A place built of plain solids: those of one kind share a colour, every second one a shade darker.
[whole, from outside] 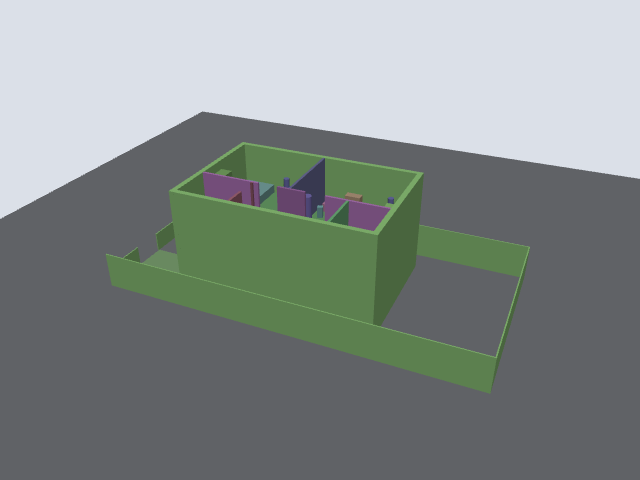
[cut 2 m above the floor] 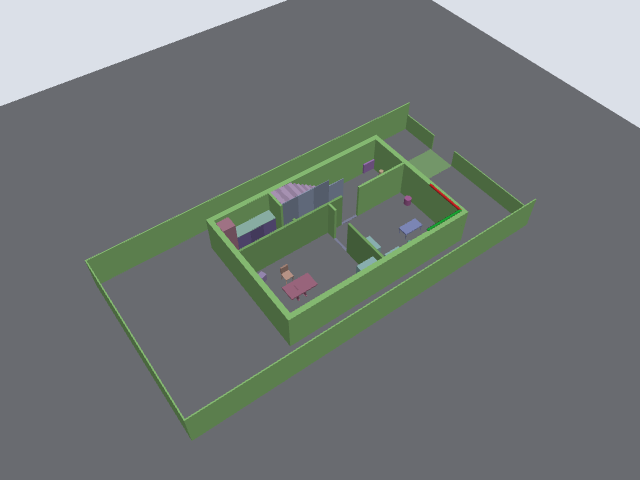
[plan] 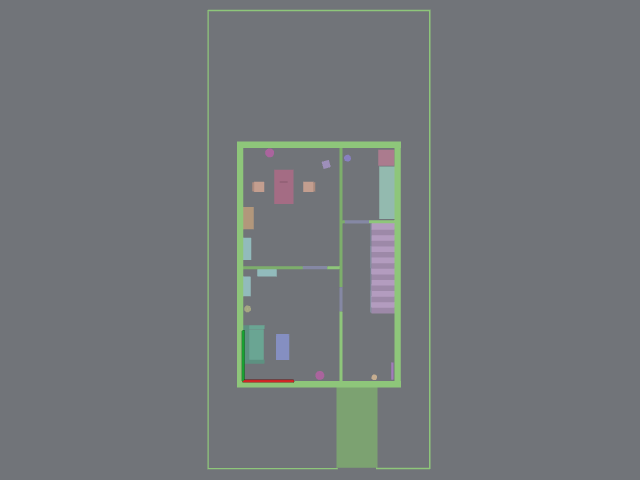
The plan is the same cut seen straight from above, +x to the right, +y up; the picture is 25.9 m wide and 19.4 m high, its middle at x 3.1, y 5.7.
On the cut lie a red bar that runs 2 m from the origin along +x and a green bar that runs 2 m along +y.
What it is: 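A detached two-storey house, 6.1 m wide inside and 9.4 m deep; a hall 2.10 m wide with a straight stair of 17 risers of 165 mm on goings of 226 mm; a front room and a back room; upstairs three bedrooms and a bathroom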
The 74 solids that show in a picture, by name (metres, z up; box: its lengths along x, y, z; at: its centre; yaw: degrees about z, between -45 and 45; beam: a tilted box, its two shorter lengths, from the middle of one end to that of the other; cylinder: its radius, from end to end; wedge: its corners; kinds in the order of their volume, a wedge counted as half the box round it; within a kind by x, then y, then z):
{
 "wall_1": {"box": [0.06, 18.57, 1.85], "at": [-1.42, 5.72, 0.88]},
 "wall_2": {"box": [0.26, 9.94, 5.33], "at": [-0.13, 4.71, 2.62]},
 "wall_3": {"box": [5.27, 0.06, 1.05], "at": [1.18, -3.54, 0.47]},
 "wall_4": {"box": [2.41, 0.12, 2.72], "at": [1.2, 4.58, 1.31]},
 "wall_5": {"box": [6.63, 0.26, 5.33], "at": [3.06, -0.13, 2.62]},
 "wall_6": {"box": [6.63, 0.26, 5.33], "at": [3.06, 9.55, 2.62]},
 "wall_7": {"box": [9.01, 0.06, 1.85], "at": [3.06, 14.97, 0.88]},
 "wall_8": {"box": [0.5, 0.12, 2.72], "at": [3.64, 4.58, 1.31]},
 "wall_9": {"box": [0.12, 2.81, 2.72], "at": [3.95, 1.41, 1.31]},
 "wall_10": {"box": [0.12, 5.63, 2.72], "at": [3.95, 6.61, 1.31]},
 "wall_11": {"box": [1.03, 0.12, 2.72], "at": [5.6, 6.44, 1.31]},
 "wall_12": {"box": [0.26, 9.94, 5.33], "at": [6.24, 4.71, 2.62]},
 "wall_13": {"box": [2.2, 0.06, 1.05], "at": [6.46, -3.54, 0.47]},
 "wall_14": {"box": [0.06, 18.57, 1.85], "at": [7.53, 5.72, 0.88]},
 "tread_1": {"box": [0.94, 0.26, 0.19], "at": [5.64, 2.86, 0.07]},
 "tread_2": {"box": [0.94, 0.26, 0.35], "at": [5.64, 3.09, 0.16]},
 "tread_3": {"box": [0.94, 0.26, 0.52], "at": [5.64, 3.31, 0.24]},
 "tread_4": {"box": [0.94, 0.26, 0.68], "at": [5.64, 3.54, 0.32]},
 "tread_5": {"box": [0.94, 0.26, 0.85], "at": [5.64, 3.76, 0.4]},
 "tread_6": {"box": [0.94, 0.26, 1.01], "at": [5.64, 3.99, 0.49]},
 "tread_7": {"box": [0.94, 0.26, 1.18], "at": [5.64, 4.21, 0.57]},
 "tread_8": {"box": [0.94, 0.26, 1.34], "at": [5.64, 4.44, 0.65]},
 "tread_9": {"box": [0.94, 0.26, 1.51], "at": [5.64, 4.67, 0.73]},
 "tread_10": {"box": [0.94, 0.26, 1.67], "at": [5.64, 4.89, 0.82]},
 "tread_11": {"box": [0.94, 0.26, 1.84], "at": [5.64, 5.12, 0.9]},
 "tread_12": {"box": [0.94, 0.26, 2.0], "at": [5.64, 5.34, 0.98]},
 "tread_13": {"box": [0.94, 0.26, 2.17], "at": [5.64, 5.57, 1.06]},
 "tread_14": {"box": [0.94, 0.26, 2.33], "at": [5.64, 5.79, 1.15]},
 "tread_15": {"box": [0.94, 0.26, 2.5], "at": [5.64, 6.02, 1.23]},
 "tread_16": {"box": [0.94, 0.26, 2.67], "at": [5.64, 6.24, 1.31]},
 "upper_floor_rooms_1": {"box": [4.02, 9.43, 0.14], "at": [2.0, 4.71, 2.74]},
 "ground_1": {"box": [1.67, 3.25, 0.5], "at": [4.59, -1.88, -0.25]},
 "landing_wall_1": {"box": [0.12, 3.0, 2.61], "at": [3.95, 1.5, 3.98]},
 "landing_wall_2": {"box": [0.12, 1.41, 2.61], "at": [3.95, 4.69, 3.98]},
 "landing_wall_3": {"box": [0.12, 3.05, 2.61], "at": [3.95, 7.9, 3.98]},
 "wardrobe_bed_1": {"box": [1.31, 0.6, 2.05], "at": [3.02, 0.3, 3.79]},
 "bed_1": {"box": [2.0, 1.6, 0.5], "at": [1.0, 0.88, 3.01]},
 "shelf_1": {"box": [0.3, 0.8, 1.68], "at": [0.15, 3.83, 0.79]},
 "shelf_2": {"box": [0.32, 0.9, 2.02], "at": [0.16, 5.34, 0.96]},
 "shelf_3": {"box": [0.8, 0.3, 1.94], "at": [0.96, 4.37, 0.92]},
 "bedrooms_wall_1": {"box": [3.89, 0.12, 2.61], "at": [1.94, 4.58, 3.98]},
 "kitchen_unit_1": {"box": [0.6, 0.7, 0.91], "at": [5.81, 6.9, 0.41]},
 "kitchen_unit_2": {"box": [0.6, 0.7, 0.91], "at": [5.81, 7.61, 0.41]},
 "kitchen_unit_3": {"box": [0.6, 0.7, 0.91], "at": [5.81, 8.32, 0.41]},
 "sofa_1": {"box": [0.24, 1.56, 0.83], "at": [0.12, 1.48, 0.36]},
 "sofa_2": {"box": [0.86, 0.16, 0.65], "at": [0.43, 0.78, 0.28]},
 "sofa_3": {"box": [0.86, 0.16, 0.65], "at": [0.43, 2.18, 0.28]},
 "sofa_4": {"box": [0.65, 1.24, 0.37], "at": [0.51, 1.48, 0.24]},
 "fridge_freezer_1": {"box": [0.65, 0.65, 1.85], "at": [5.78, 9.02, 0.88]},
 "bath_wall_1": {"box": [2.1, 0.12, 2.61], "at": [5.06, 7.46, 3.98]},
 "dresser_1": {"box": [0.42, 0.8, 0.87], "at": [0.21, 6.31, 3.2]},
 "dresser_2": {"box": [0.42, 0.9, 0.92], "at": [0.21, 6.59, 0.41]},
 "stair_guard_1": {"box": [0.04, 0.9, 1.65], "at": [5.16, 3.22, 0.78]},
 "stair_guard_2": {"box": [0.04, 0.9, 2.36], "at": [5.16, 4.12, 1.13]},
 "stair_guard_3": {"box": [0.04, 0.9, 3.06], "at": [5.16, 5.02, 1.48]},
 "stair_guard_4": {"box": [0.04, 0.9, 3.76], "at": [5.16, 5.92, 1.83]},
 "box_wall_1": {"box": [0.09, 0.12, 2.61], "at": [4.06, 2.7, 3.98]},
 "box_wall_2": {"box": [1.03, 0.12, 2.61], "at": [5.6, 2.7, 3.98]},
 "slotfit_corner_1": {"cylinder": 0.22, "from": [2.72, 4.89, 2.76], "to": [2.72, 4.89, 4.44]},
 "meeting_table_1": {"box": [0.78, 1.39, 0.07], "at": [1.64, 7.85, 0.7]},
 "plant_pot_1": {"cylinder": 0.18, "from": [1.06, 9.22, 0.0], "to": [1.06, 9.22, 0.38]},
 "plant_pot_2": {"cylinder": 0.18, "from": [3.09, 0.23, 0.0], "to": [3.09, 0.23, 0.38]},
 "worktop_1": {"box": [0.62, 2.12, 0.04], "at": [5.8, 7.61, 0.88]},
 "radiator_1": {"box": [0.1, 0.7, 0.6], "at": [6.03, 0.4, 0.42]},
 "clutter_clutter_back_1": {"box": [0.3, 0.3, 0.46], "at": [3.35, 8.75, 0.18], "yaw": 15.9},
 "coffee_table_1": {"box": [0.54, 1.05, 0.07], "at": [1.59, 1.38, 0.36]},
 "nightstand_1": {"cylinder": 0.15, "from": [0.15, 2.51, 3.36], "to": [0.15, 2.51, 3.83]},
 "side_chair_1": {"box": [0.42, 0.42, 0.04], "at": [0.64, 7.85, 0.43]},
 "side_chair_2": {"box": [0.42, 0.42, 0.04], "at": [2.63, 7.85, 0.43]},
 "side_chair_3": {"box": [0.08, 0.38, 0.38], "at": [2.87, 7.85, 0.65]},
 "threshold_1": {"box": [0.98, 0.13, 0.06], "at": [2.9, 4.58, -0.02]},
 "threshold_2": {"box": [0.13, 0.98, 0.07], "at": [3.95, 3.3, -0.01]},
 "threshold_3": {"box": [0.98, 0.13, 0.06], "at": [4.59, 6.44, -0.02]},
 "clutter_clutter_bed_1": {"box": [0.13, 0.15, 0.61], "at": [1.64, 5.15, 3.06], "yaw": 16.9}
}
